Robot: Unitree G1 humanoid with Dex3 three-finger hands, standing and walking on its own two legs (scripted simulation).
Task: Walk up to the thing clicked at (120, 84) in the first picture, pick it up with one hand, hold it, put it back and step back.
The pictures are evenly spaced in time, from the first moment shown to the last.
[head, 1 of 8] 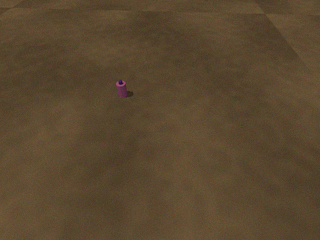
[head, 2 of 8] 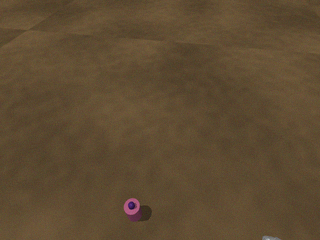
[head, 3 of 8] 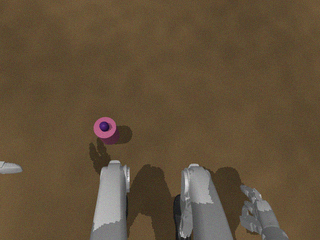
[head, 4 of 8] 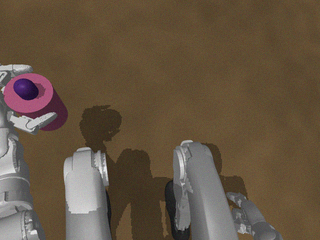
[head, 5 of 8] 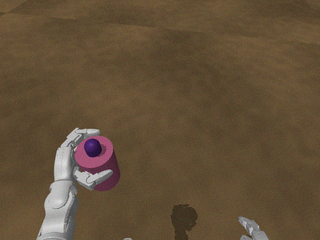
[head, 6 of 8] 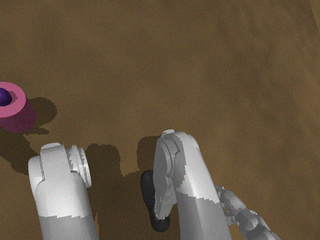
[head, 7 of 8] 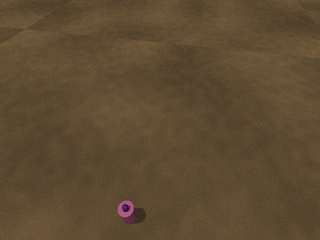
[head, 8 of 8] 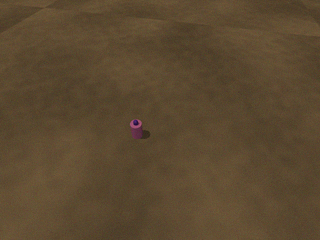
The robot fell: no
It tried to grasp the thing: yes
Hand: left
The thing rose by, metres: 0.67
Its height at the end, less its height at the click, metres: +0.00
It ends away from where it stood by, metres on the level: 0.02
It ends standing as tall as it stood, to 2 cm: yes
